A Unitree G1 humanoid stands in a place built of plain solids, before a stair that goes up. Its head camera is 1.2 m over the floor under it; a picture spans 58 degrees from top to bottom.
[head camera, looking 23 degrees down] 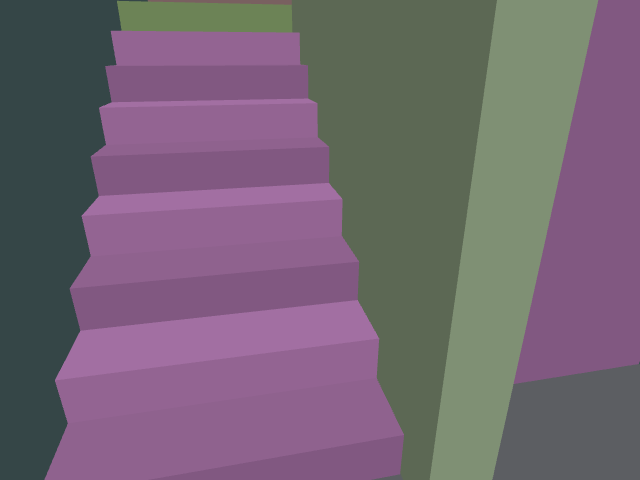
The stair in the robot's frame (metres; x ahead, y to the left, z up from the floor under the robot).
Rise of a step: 0.17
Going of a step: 0.26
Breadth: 0.99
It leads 12 degrees to the left of straight ahead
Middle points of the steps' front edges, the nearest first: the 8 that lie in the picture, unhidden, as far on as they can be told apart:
0.86 0.24 0.17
1.10 0.29 0.33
1.35 0.34 0.50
1.60 0.39 0.66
1.85 0.44 0.83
2.10 0.50 0.99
2.34 0.55 1.16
2.59 0.60 1.32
